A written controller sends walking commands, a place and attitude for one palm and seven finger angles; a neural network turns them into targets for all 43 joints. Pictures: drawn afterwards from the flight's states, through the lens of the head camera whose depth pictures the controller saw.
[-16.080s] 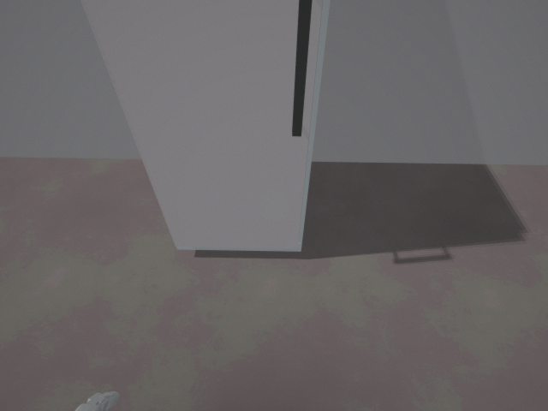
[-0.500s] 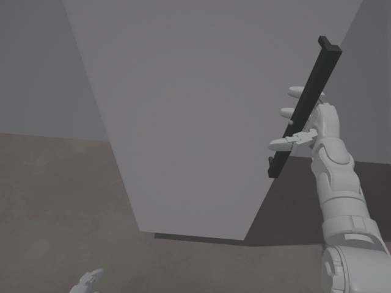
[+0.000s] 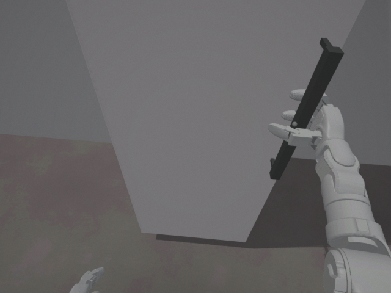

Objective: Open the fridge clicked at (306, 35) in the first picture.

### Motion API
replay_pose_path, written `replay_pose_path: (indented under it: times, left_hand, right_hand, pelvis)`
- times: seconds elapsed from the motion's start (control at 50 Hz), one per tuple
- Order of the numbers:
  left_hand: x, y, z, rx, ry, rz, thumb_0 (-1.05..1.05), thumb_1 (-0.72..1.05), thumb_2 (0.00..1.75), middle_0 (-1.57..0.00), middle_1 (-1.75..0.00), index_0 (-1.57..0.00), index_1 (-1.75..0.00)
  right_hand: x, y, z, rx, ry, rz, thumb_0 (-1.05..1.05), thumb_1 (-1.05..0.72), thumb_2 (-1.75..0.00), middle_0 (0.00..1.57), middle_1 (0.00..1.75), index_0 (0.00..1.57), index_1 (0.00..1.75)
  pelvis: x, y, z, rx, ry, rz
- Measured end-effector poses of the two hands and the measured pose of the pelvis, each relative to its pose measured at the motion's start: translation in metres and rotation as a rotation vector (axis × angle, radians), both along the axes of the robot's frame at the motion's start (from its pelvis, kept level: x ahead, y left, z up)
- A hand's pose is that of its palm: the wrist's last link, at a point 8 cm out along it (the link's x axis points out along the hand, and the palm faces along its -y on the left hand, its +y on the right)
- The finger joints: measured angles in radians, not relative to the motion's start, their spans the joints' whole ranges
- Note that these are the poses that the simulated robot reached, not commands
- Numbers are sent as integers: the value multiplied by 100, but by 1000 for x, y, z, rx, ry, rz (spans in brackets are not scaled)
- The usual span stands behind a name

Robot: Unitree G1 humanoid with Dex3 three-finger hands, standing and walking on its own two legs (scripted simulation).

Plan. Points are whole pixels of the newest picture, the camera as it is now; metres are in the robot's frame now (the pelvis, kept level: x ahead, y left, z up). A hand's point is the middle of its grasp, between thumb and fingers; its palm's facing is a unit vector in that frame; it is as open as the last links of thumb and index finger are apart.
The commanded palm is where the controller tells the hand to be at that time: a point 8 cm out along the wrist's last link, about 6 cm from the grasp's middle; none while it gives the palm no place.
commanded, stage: grip the handle and tug to test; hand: right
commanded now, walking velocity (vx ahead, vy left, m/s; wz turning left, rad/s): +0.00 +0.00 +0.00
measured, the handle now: (294, 122) +0.47 -0.18 +0.12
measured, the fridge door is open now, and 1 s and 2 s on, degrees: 0 0 22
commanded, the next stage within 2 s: pull the door a little, standing still in 1.04 s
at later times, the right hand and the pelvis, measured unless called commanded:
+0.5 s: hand (296, 125) +0.42 -0.16 +0.16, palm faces +0.02 +1.00 +0.00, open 5.9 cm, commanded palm +0.39 -0.21 +0.16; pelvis -0.01 +0.00 +0.00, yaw -1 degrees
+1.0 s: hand (296, 126) +0.42 -0.16 +0.16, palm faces +0.00 +1.00 +0.02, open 5.9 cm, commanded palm +0.36 -0.22 +0.16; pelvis +0.00 -0.01 +0.00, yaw +2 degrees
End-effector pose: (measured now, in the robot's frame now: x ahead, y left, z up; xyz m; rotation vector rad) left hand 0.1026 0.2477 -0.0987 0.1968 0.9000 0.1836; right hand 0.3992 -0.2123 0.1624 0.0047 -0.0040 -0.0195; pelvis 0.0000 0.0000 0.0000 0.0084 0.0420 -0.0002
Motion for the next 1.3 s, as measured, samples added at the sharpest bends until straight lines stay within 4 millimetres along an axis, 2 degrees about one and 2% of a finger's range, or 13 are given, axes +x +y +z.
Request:
replay_pose_path:
  times: [0.32,0.72,0.92,1.06,1.3]
  left_hand:
    - [-8,1,1,11,5,10,1,90,90,-20,-30,-20,-30]
    - [-23,-4,-2,6,16,9,1,90,90,-20,-30,-20,-30]
    - [-25,-1,2,1,-1,45,1,90,90,-20,-30,-20,-30]
    - [-9,1,9,-2,-35,64,1,90,90,-20,-30,-20,-30]
    - [43,-3,16,12,-69,-1,1,90,90,-20,-30,-20,-30]
  right_hand:
    - [-5,-3,1,0,4,-10,1,-69,-81,37,134,38,133]
    - [-3,-3,1,1,4,5,1,-67,-82,37,137,38,136]
    - [-4,-3,0,10,-10,12,1,-70,-79,35,138,35,135]
    - [-7,-3,-1,15,-18,17,1,-71,-77,32,139,33,134]
    - [-16,-1,1,18,2,3,1,-70,-78,32,138,35,134]
  pelvis:
    - [-6,-2,0,3,-6,-2]
    - [-14,-4,-1,7,-1,-2]
    - [-8,-6,0,3,-2,26]
    - [3,-6,2,-1,-6,49]
    - [17,-4,3,-2,-12,23]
